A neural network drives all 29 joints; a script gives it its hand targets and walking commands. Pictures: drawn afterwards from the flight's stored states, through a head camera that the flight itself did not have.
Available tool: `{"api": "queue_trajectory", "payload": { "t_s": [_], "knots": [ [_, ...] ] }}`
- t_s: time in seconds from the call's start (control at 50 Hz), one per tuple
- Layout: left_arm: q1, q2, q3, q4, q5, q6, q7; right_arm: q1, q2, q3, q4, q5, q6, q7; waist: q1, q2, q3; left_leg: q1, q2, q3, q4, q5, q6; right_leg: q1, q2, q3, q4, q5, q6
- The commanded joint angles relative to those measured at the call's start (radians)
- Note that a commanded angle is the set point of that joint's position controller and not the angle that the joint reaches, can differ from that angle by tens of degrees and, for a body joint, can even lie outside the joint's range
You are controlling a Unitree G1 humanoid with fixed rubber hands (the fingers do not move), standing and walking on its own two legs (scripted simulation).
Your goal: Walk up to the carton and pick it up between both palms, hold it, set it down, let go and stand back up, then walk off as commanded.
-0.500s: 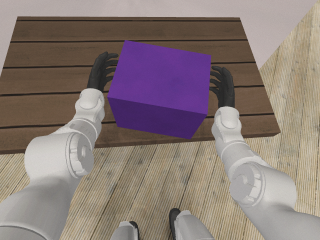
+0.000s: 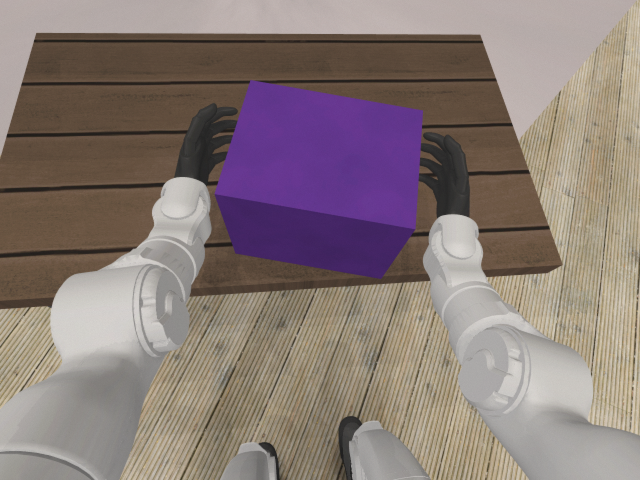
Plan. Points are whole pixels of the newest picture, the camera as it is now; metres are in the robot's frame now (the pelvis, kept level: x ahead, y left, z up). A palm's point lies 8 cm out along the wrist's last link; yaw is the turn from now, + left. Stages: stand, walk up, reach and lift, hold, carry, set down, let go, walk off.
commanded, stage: reach and lift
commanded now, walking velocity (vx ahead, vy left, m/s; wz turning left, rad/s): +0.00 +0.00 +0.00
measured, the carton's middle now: (321, 188) +0.49 -0.03 -0.03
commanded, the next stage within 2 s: none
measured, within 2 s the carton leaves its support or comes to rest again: leaves its support in 0.62 s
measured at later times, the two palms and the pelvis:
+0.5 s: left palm (183, 191) +0.46 +0.14 +0.03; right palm (444, 222) +0.40 -0.17 +0.02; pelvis -0.01 +0.01 +0.00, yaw -1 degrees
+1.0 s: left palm (164, 175) +0.43 +0.14 +0.11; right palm (470, 207) +0.38 -0.17 +0.09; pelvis -0.02 +0.01 +0.02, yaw +0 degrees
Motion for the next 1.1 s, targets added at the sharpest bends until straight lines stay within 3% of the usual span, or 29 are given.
{"api": "queue_trajectory", "payload": {
  "t_s": [0.0, 0.06, 0.24, 0.5, 0.66, 0.9, 1.08],
  "knots": [
    [-0.339, -0.658, -0.136, 0.024, 0.102, -0.037, -0.121, -0.255, 0.609, 0.208, 0.09, -0.163, -0.035, 0.159, 0.07, 0.223, -0.643, 0.474, 0.012, 0.008, 0.004, 0.629, -0.097, 0.431, 0.021, -0.095, -0.071, 0.514, -0.051],
    [-0.323, -0.671, -0.157, 0.022, 0.087, -0.043, -0.115, -0.243, 0.607, 0.238, 0.08, -0.151, -0.045, 0.16, 0.084, 0.227, -0.672, 0.507, 0.012, 0.01, 0.006, 0.668, -0.098, 0.446, 0.029, -0.093, -0.081, 0.533, -0.051],
    [-0.312, -0.684, -0.211, -0.01, 0.036, -0.062, -0.102, -0.22, 0.583, 0.29, 0.067, -0.122, -0.045, 0.164, 0.086, 0.222, -0.675, 0.56, 0.012, 0.009, -0.003, 0.701, -0.102, 0.478, 0.047, -0.086, -0.11, 0.527, -0.05],
    [-0.356, -0.722, -0.296, -0.09, -0.05, -0.065, -0.072, -0.27, 0.559, 0.339, 0.032, -0.077, 0.02, 0.193, 0.081, 0.227, -0.675, 0.564, 0.017, -0.007, -0.067, 0.569, -0.099, 0.491, 0.059, -0.087, -0.142, 0.364, -0.057],
    [-0.36, -0.776, -0.35, -0.153, -0.098, -0.031, -0.041, -0.363, 0.546, 0.409, -0.075, -0.004, 0.081, 0.21, 0.091, 0.24, -0.706, 0.586, 0.023, -0.019, -0.112, 0.512, -0.102, 0.519, 0.062, -0.083, -0.168, 0.301, -0.066],
    [-0.361, -0.82, -0.381, -0.3, -0.147, 0.049, -0.032, -0.404, 0.581, 0.543, -0.278, 0.118, 0.231, 0.21, 0.094, 0.174, -0.669, 0.619, 0.004, -0.029, -0.21, 0.436, -0.08, 0.732, 0.066, -0.055, -0.212, 0.313, -0.062],
    [-0.324, -0.683, -0.21, -0.272, -0.084, 0.175, -0.092, -0.408, 0.59, 0.522, -0.327, 0.161, 0.406, 0.182, 0.105, 0.054, -0.331, 0.541, -0.034, 0.002, -0.346, 0.263, -0.021, 0.961, 0.028, -0.011, -0.278, 0.26, -0.038]
  ]
}}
